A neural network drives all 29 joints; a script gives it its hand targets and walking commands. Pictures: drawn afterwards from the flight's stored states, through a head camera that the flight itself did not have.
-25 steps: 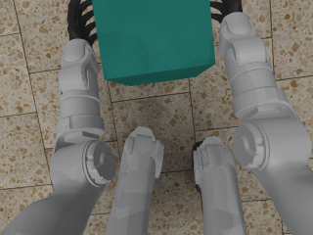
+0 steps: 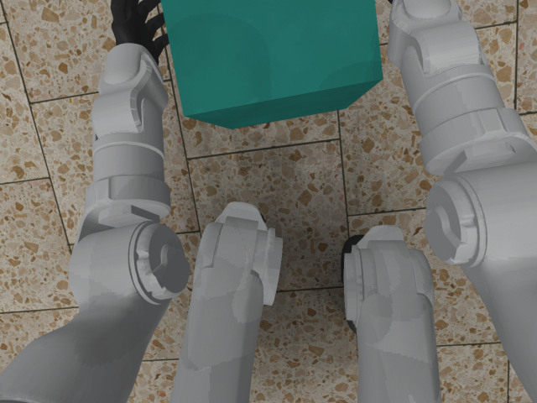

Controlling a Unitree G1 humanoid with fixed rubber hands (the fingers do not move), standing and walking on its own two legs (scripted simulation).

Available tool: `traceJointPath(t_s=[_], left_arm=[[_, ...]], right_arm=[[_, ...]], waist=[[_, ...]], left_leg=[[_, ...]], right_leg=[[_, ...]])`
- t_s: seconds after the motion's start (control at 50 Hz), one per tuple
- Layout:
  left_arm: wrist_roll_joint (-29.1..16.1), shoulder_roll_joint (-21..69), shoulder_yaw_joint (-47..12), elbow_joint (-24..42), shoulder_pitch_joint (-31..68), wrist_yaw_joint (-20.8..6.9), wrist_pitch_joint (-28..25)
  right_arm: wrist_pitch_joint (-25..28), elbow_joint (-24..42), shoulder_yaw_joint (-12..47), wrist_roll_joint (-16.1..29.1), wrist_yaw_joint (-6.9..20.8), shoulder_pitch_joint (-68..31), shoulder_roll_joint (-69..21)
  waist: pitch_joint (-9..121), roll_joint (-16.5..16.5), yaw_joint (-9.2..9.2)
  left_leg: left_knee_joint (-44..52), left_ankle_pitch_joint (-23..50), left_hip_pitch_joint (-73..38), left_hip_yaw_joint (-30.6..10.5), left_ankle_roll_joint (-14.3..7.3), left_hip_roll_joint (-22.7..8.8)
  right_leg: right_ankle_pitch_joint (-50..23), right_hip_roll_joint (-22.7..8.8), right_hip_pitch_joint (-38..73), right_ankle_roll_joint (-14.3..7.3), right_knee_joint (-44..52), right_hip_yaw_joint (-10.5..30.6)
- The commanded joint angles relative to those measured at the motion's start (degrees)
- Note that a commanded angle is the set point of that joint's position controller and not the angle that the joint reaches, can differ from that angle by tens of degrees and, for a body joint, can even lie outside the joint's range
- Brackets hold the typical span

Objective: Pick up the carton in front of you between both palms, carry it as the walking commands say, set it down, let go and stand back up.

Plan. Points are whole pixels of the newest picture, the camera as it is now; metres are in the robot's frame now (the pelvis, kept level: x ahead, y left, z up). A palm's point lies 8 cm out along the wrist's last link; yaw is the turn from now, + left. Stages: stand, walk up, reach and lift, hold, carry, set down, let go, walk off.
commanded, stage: set down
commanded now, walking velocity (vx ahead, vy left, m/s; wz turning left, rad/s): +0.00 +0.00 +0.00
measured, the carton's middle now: (273, 37) +0.53 +0.10 -0.26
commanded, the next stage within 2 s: none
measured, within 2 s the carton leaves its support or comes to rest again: rests again in 0.86 s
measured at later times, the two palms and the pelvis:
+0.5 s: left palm (140, 56) +0.48 +0.25 -0.18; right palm out of the picture +0.57 -0.05 -0.18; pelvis -0.01 -0.01 -0.01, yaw +1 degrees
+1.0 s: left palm (143, 66) +0.47 +0.26 -0.22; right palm (420, 12) +0.56 -0.08 -0.22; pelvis -0.01 +0.00 -0.02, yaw +1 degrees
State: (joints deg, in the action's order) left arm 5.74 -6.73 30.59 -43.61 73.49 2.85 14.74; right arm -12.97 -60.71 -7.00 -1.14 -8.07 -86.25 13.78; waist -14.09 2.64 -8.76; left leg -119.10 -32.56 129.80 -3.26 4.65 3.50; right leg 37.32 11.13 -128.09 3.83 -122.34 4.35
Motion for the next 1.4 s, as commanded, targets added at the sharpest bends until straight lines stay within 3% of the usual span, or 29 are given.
traceJointPath(t_s=[0.0,0.12,0.42,0.64,0.74,0.8,0.86,0.9,0.94,1.04,1.14,1.2,1.28,1.38], left_arm=[[-5.41,41.3,-23.79,3.01,36.65,-15.92,-1.48],[-4.8,38.06,-22.48,2.56,39.23,-15.94,-2.3],[0.41,31.8,-14.77,-5.59,34.55,-16.38,-1.67],[3.73,26.68,-9.02,-9.66,28.9,-15.9,-1.37],[3.84,23.21,-7.22,-10.82,26.7,-15.08,-2.27],[3.8,15.5,-4.41,-11.9,23.35,-13.0,-3.83],[3.42,-9.05,1.75,-13.41,15.29,-5.4,-8.19],[-0.91,-17.67,0.26,-12.93,17.83,-1.0,-11.48],[-5.07,-20.92,-1.91,-13.6,20.14,0.78,-13.33],[-13.67,-21.36,-9.1,-14.43,21.24,1.13,-14.5],[-17.98,-22.22,-12.52,-10.89,20.62,1.76,-12.95],[-18.3,-22.35,-13.14,-8.24,19.68,2.73,-11.33],[-17.23,-20.62,-13.83,-3.12,19.07,4.18,-8.42],[-14.28,-16.53,-12.95,-3.29,17.23,4.18,-6.24]], right_arm=[[2.41,6.7,13.84,4.58,13.01,-27.0,-52.53],[2.8,4.72,12.53,4.07,12.75,-28.5,-49.33],[1.83,-3.58,5.44,-1.34,14.68,-24.69,-40.48],[1.26,-6.85,2.36,-4.71,15.16,-19.82,-34.11],[1.7,-6.21,2.83,-5.23,14.53,-18.78,-30.65],[2.61,-5.32,2.61,-5.24,12.79,-17.77,-22.12],[4.98,-2.27,-0.37,-4.17,6.65,-14.46,4.07],[6.32,-0.42,2.34,0.28,3.66,-18.53,11.26],[7.19,1.36,5.53,4.68,2.79,-21.77,13.56],[8.15,5.21,12.28,12.4,3.2,-24.83,13.7],[6.63,5.59,12.51,13.32,3.21,-23.26,15.35],[5.21,6.33,10.34,11.76,2.82,-22.21,16.49],[3.13,8.43,6.87,9.89,2.15,-21.49,17.55],[1.81,3.35,2.37,6.67,3.14,-17.13,16.41]], waist=[[63.54,7.6,-6.07],[59.19,6.87,-5.92],[41.37,6.23,-2.8],[34.83,5.9,-1.6],[35.25,5.78,-2.17],[37.08,5.74,-2.91],[41.26,5.24,-3.85],[46.72,5.11,-5.11],[51.26,5.55,-6.18],[61.29,6.51,-6.3],[69.3,6.67,-5.28],[72.84,6.52,-4.67],[77.75,3.98,-3.57],[67.84,1.24,-2.25]], left_leg=[[6.03,28.14,-33.8,9.18,-1.75,2.01],[5.38,24.48,-30.85,9.25,-2.08,1.7],[4.82,14.44,-24.3,7.68,-3.22,1.8],[4.04,12.71,-21.57,7.25,-3.82,1.67],[3.45,13.74,-22.01,7.53,-3.24,1.18],[2.92,14.69,-23.42,7.95,-2.42,0.28],[2.68,17.61,-27.25,8.52,-1.05,-0.88],[2.33,22.19,-29.34,8.21,-1.02,-1.37],[1.71,26.63,-30.64,7.55,-1.45,-2.05],[0.7,34.18,-38.87,6.04,-2.87,-3.01],[2.84,32.26,-44.11,6.49,-2.72,-2.72],[4.81,29.97,-46.86,7.18,-2.68,-2.15],[8.79,27.95,-52.1,8.22,-2.51,-1.25],[14.35,22.49,-47.37,8.02,-1.79,-0.89]], right_leg=[[-22.73,-0.27,27.11,-2.55,9.41,-6.8],[-20.51,-0.47,27.03,-3.13,8.92,-6.2],[-11.34,-1.58,19.31,-4.06,9.37,-5.57],[-10.45,-2.28,18.22,-4.3,9.01,-4.6],[-11.75,-2.78,20.46,-3.76,8.53,-4.36],[-13.12,-3.5,23.34,-2.99,8.1,-4.36],[-15.41,-4.72,26.85,-1.59,7.44,-4.28],[-18.9,-5.38,28.54,-1.17,6.06,-3.44],[-22.32,-6.32,30.15,-1.29,5.11,-2.41],[-24.76,-7.06,30.59,-1.42,3.05,-3.08],[-21.05,-7.55,34.02,-1.85,4.1,-5.02],[-17.72,-7.07,34.99,-2.13,6.1,-6.34],[-14.43,-5.89,34.27,-3.08,10.05,-7.98],[-9.05,-5.61,27.62,-3.88,15.52,-7.88]])
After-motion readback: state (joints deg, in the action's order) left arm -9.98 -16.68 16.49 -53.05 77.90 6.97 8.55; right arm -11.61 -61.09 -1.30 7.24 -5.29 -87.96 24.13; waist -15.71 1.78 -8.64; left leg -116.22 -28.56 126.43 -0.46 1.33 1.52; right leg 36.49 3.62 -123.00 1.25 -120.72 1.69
